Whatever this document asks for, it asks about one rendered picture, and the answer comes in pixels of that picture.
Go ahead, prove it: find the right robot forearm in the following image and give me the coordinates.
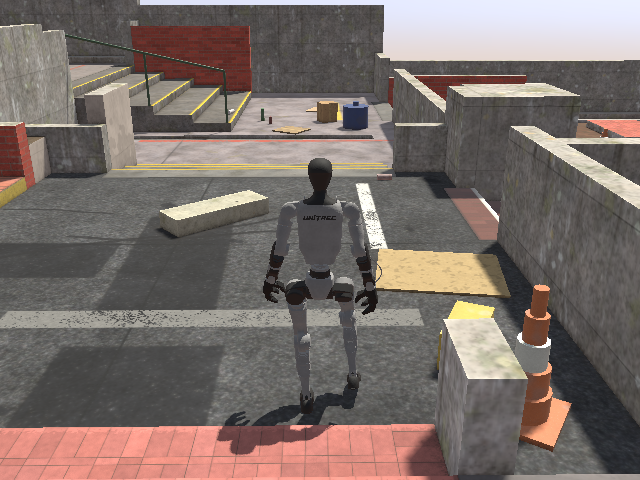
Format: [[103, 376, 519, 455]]
[[356, 242, 376, 291]]

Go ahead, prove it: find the left robot hand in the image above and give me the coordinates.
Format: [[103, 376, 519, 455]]
[[263, 280, 286, 303]]

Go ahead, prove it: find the left robot forearm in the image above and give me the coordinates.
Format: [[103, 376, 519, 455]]
[[265, 241, 284, 284]]

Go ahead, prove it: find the robot right upper arm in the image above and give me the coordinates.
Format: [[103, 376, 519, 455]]
[[341, 201, 366, 258]]

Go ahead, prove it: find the right robot thigh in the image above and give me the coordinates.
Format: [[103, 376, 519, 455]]
[[333, 277, 355, 327]]

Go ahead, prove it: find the right robot hand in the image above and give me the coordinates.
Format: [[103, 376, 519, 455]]
[[355, 288, 378, 315]]

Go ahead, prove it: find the robot left upper arm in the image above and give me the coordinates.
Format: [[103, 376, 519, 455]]
[[274, 201, 299, 257]]

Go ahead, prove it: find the humanoid robot torso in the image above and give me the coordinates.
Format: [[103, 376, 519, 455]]
[[297, 196, 343, 300]]

